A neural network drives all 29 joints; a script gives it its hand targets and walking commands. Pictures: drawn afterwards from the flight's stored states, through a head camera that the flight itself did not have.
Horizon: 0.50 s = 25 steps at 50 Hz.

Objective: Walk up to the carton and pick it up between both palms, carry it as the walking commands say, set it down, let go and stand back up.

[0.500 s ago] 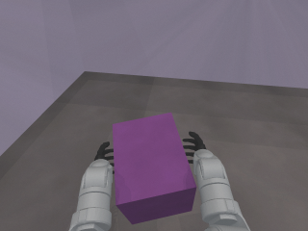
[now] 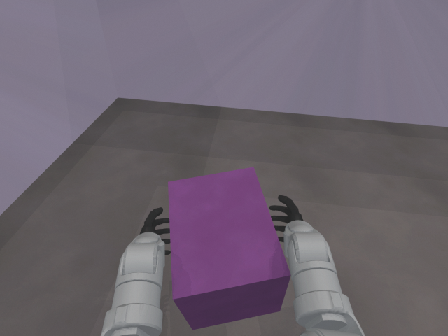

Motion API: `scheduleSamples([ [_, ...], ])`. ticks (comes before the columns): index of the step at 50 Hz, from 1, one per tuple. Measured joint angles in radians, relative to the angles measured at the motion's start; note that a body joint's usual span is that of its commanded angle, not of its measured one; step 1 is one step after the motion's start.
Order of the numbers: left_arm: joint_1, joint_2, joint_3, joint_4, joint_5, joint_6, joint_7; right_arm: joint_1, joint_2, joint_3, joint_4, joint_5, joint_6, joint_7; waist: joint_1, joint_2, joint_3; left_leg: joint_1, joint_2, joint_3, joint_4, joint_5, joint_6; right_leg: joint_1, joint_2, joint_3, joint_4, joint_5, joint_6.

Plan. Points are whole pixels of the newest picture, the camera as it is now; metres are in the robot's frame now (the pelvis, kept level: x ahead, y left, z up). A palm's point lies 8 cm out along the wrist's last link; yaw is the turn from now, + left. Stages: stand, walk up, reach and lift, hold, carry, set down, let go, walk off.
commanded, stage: reach and lift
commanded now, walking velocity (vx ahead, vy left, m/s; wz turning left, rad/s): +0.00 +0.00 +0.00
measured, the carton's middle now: (223, 246) +0.33 +0.00 -0.03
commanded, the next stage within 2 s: hold in 0.40 s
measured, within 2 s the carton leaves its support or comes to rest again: neither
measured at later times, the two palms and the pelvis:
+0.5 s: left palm (146, 256) +0.27 +0.15 +0.03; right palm (297, 248) +0.27 -0.13 +0.05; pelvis -0.01 +0.00 +0.00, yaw +0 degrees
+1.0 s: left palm (145, 253) +0.27 +0.15 +0.04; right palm (298, 248) +0.27 -0.13 +0.06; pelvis -0.02 +0.01 +0.00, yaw -1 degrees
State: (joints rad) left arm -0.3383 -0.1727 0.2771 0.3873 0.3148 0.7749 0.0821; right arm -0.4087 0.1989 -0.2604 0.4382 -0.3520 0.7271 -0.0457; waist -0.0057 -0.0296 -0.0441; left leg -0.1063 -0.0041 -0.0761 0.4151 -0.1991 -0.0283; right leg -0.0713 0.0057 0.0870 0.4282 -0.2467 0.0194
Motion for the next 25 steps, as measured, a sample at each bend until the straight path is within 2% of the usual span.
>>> scheduleSamples([
  [13,0.065,0.018,-0.084,-0.103,-0.030,0.033,-0.019,0.116,-0.039,0.104,-0.130,0.062,0.044,0.001,-0.007,0.024,0.023,0.040,0.005,0.007,-0.032,0.005,0.001,0.037,0.002,0.008,-0.032,0.009,0.001],
  [19,0.087,0.023,-0.094,-0.117,-0.011,0.032,-0.030,0.136,-0.044,0.118,-0.132,0.078,0.050,0.014,-0.002,0.012,0.038,0.042,0.009,0.007,-0.034,0.014,-0.003,0.035,0.007,0.008,-0.028,0.015,-0.003],
  [25,0.094,0.025,-0.071,-0.121,-0.023,0.021,-0.025,0.115,-0.039,0.137,-0.126,0.075,0.060,0.003,0.000,0.002,0.051,0.013,0.003,0.002,-0.012,0.019,-0.001,0.004,0.004,0.004,0.005,0.012,-0.001],
])
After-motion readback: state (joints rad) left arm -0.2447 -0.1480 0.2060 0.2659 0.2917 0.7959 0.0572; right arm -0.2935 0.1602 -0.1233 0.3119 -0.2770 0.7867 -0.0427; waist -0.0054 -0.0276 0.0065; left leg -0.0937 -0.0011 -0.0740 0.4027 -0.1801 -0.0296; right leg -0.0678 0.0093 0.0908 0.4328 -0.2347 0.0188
